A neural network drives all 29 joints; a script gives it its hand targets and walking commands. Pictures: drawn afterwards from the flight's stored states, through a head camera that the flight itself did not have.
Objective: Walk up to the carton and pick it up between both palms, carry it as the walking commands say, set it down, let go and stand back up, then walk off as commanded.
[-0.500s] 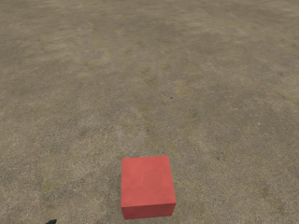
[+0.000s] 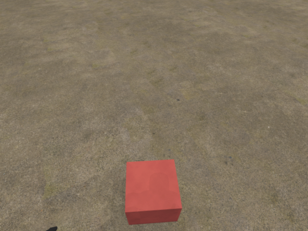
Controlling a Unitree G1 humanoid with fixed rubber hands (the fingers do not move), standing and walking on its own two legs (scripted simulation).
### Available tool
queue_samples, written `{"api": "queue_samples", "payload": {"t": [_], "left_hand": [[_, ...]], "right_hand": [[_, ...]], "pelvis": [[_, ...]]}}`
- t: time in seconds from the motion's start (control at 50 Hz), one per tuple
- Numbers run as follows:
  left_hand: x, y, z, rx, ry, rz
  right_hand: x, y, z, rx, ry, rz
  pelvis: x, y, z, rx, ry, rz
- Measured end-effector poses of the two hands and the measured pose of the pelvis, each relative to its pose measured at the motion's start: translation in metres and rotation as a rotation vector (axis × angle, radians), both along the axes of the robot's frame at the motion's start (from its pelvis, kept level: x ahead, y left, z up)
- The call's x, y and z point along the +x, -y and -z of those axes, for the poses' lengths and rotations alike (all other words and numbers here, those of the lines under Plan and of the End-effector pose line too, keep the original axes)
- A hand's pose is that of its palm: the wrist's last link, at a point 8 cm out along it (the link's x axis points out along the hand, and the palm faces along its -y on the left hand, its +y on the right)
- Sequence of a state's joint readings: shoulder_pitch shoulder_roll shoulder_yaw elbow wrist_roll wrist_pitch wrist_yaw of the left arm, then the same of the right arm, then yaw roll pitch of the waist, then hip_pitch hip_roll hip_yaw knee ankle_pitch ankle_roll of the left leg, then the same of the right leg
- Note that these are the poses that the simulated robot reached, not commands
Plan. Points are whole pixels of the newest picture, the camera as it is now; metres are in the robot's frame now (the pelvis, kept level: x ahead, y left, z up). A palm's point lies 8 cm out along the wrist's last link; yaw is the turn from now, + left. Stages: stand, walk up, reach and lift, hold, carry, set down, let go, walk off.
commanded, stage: walk off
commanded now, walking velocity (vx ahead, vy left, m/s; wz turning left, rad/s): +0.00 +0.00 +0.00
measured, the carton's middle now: (151, 191) +0.48 +0.03 -0.66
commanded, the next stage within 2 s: stand in 0.38 s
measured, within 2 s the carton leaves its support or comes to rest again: neither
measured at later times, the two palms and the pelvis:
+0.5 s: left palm out of the picture -0.03 +0.33 -0.16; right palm out of the picture +0.13 -0.23 -0.13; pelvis -0.01 +0.03 -0.03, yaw +15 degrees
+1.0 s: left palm out of the picture -0.05 +0.29 -0.12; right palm out of the picture +0.13 -0.19 -0.14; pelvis -0.01 +0.03 +0.00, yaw +21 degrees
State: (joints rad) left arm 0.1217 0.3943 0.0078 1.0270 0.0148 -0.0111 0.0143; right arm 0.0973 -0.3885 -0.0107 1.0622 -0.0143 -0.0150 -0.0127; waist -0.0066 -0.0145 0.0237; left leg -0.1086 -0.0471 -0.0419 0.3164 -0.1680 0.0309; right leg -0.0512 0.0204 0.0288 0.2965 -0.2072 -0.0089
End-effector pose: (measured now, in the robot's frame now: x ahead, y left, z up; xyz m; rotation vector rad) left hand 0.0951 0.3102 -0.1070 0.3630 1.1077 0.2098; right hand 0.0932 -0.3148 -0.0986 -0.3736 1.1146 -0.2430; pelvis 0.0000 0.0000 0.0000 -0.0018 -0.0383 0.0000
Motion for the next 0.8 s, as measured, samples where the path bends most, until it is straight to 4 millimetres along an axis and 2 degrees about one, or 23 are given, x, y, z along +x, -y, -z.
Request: {"api": "queue_samples", "payload": {"t": [0.14, 0.2, 0.3, 0.4, 0.5, 0.56, 0.66, 0.8], "left_hand": [[-0.010, 0.002, 0.004, 0.001, -0.022, -0.042], [-0.026, 0.004, 0.010, 0.007, -0.044, -0.078], [-0.065, 0.000, 0.021, 0.005, -0.084, -0.161], [-0.094, -0.001, 0.033, -0.036, -0.098, -0.226], [-0.120, -0.017, 0.054, -0.093, -0.091, -0.303], [-0.130, -0.022, 0.051, -0.108, -0.100, -0.346], [-0.131, -0.023, 0.035, -0.116, -0.072, -0.363], [-0.137, -0.007, 0.026, -0.098, -0.053, -0.384]], "right_hand": [[-0.007, -0.004, 0.010, 0.020, -0.050, -0.016], [-0.011, -0.010, 0.019, 0.035, -0.084, -0.039], [-0.008, -0.021, 0.028, 0.033, -0.123, -0.101], [0.006, -0.048, 0.029, 0.048, -0.146, -0.177], [0.037, -0.088, 0.034, 0.045, -0.097, -0.272], [0.044, -0.106, 0.027, 0.048, -0.071, -0.300], [0.050, -0.125, 0.018, 0.054, -0.057, -0.327], [0.058, -0.132, 0.028, 0.109, -0.036, -0.348]], "pelvis": [[-0.002, 0.002, 0.003, 0.002, -0.010, -0.037], [-0.006, 0.004, 0.007, -0.002, -0.019, -0.066], [-0.010, 0.004, 0.014, -0.021, -0.024, -0.131], [-0.012, -0.009, 0.017, -0.016, -0.020, -0.208], [-0.014, -0.033, 0.030, -0.010, -0.022, -0.268], [-0.017, -0.041, 0.024, -0.012, -0.023, -0.286], [-0.020, -0.046, 0.011, -0.022, -0.027, -0.313], [-0.020, -0.038, 0.010, -0.004, -0.025, -0.337]]}}
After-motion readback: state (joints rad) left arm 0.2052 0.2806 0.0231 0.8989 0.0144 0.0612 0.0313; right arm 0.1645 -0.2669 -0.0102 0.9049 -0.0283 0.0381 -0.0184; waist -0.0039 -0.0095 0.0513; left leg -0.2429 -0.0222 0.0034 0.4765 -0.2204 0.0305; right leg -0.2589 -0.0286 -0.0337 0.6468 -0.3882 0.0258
